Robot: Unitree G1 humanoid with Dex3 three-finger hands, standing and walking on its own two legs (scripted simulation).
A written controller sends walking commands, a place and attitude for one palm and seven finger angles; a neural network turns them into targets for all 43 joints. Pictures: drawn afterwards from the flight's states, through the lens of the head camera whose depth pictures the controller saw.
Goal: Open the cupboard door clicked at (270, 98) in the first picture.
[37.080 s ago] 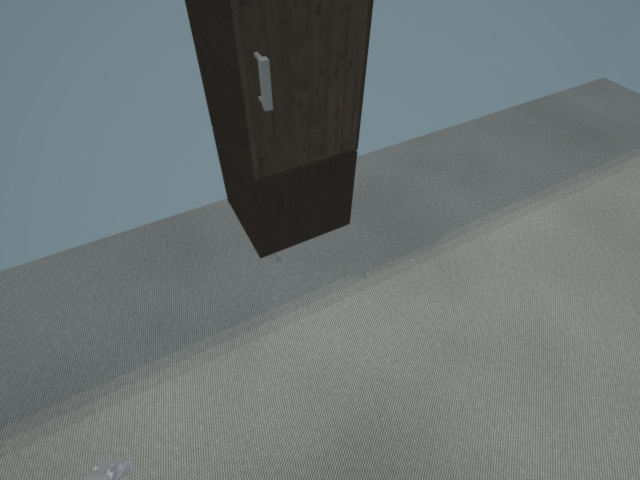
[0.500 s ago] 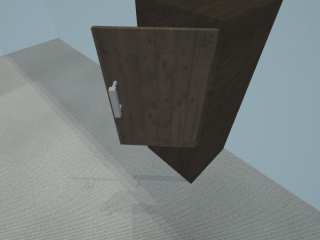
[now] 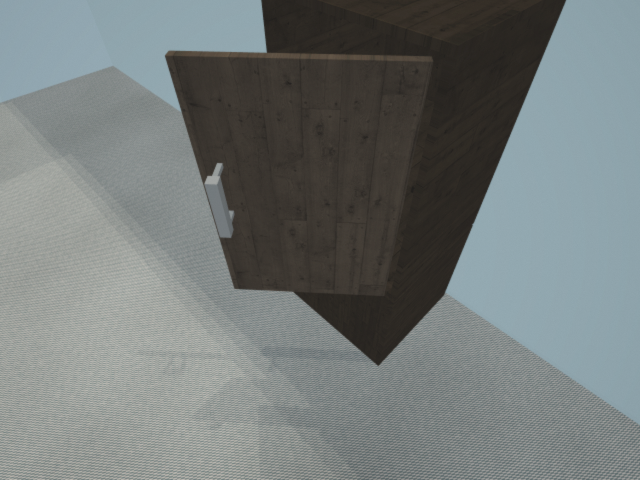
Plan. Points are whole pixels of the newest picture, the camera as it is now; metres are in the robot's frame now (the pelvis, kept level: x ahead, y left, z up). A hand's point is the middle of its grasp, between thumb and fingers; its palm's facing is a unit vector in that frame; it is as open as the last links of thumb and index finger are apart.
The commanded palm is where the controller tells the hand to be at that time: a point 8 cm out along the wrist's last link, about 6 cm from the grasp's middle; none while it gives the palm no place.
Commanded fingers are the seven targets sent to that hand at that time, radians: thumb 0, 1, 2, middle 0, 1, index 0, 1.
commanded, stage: look again from close up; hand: left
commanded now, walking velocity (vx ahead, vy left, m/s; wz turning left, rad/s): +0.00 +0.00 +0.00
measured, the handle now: (222, 201) +0.59 +0.21 -0.02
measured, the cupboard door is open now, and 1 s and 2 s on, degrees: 41 41 41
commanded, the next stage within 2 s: raise the hand with hooked fingers in 0.36 s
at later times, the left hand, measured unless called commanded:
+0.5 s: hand out of the picture +0.07 +0.23 -0.16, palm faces +0.08 -0.96 -0.28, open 7.4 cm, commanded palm +0.10 +0.28 -0.08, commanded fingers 0.00 0.83 0.87 -0.20 -0.34 -0.20 -0.34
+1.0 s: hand (134, 446) +0.18 +0.25 -0.06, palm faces +0.07 -1.00 -0.04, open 9.3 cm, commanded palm +0.16 +0.30 -0.05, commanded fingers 0.00 0.25 0.62 -0.25 -0.72 -0.25 -0.72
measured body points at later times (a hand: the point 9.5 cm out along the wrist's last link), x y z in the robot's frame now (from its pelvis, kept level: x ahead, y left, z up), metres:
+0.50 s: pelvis +0.01 +0.01 +0.00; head +0.01 +0.01 +0.45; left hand +0.07 +0.28 -0.14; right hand +0.08 -0.27 -0.14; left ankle +0.00 +0.12 -0.75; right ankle +0.04 -0.11 -0.75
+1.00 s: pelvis -0.01 +0.00 -0.11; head +0.07 +0.03 +0.33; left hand +0.17 +0.30 -0.06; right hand +0.22 -0.23 -0.17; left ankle +0.00 +0.11 -0.75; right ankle +0.04 -0.11 -0.75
